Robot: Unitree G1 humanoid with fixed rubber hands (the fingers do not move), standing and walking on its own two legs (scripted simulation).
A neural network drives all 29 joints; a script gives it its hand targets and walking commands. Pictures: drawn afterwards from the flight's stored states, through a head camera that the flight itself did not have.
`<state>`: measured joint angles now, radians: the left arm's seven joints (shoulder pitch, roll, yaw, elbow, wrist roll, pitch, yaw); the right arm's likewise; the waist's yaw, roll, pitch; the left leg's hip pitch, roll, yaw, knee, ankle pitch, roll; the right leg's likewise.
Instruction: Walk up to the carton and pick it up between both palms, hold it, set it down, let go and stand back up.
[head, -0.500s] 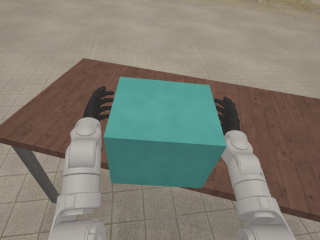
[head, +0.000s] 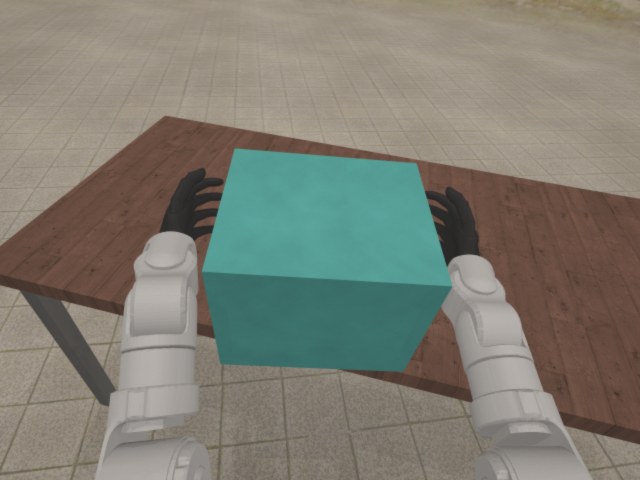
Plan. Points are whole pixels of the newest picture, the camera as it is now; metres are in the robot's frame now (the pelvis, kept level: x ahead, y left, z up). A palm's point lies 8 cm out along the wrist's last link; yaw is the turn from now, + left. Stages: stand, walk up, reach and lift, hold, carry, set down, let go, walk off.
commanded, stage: reach and lift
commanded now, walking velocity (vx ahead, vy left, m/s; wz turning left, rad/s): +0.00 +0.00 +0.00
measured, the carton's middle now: (320, 261) +0.38 -0.01 +0.10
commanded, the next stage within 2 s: hold in 0.12 s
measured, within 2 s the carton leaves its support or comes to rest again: neither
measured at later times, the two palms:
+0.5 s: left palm (158, 237) +0.34 +0.18 +0.18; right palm (454, 238) +0.35 -0.16 +0.18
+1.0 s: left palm (163, 231) +0.35 +0.17 +0.19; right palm (457, 239) +0.35 -0.16 +0.18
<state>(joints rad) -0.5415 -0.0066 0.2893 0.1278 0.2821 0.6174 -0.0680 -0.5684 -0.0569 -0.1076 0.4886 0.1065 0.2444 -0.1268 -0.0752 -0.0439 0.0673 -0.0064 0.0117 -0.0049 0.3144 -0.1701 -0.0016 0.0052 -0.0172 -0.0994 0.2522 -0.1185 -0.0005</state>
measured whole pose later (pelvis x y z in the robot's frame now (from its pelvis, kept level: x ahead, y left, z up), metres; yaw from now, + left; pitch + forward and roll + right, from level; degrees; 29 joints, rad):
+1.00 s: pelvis +0.00 +0.00 +0.00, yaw +0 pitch -9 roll -1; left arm -0.53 0.00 0.31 0.02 0.29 0.74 -0.09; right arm -0.60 -0.06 -0.09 0.41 0.14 0.37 -0.14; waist -0.07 -0.04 0.05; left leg 0.00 0.01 -0.01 0.32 -0.17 -0.01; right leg 0.01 -0.01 -0.09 0.26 -0.12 0.00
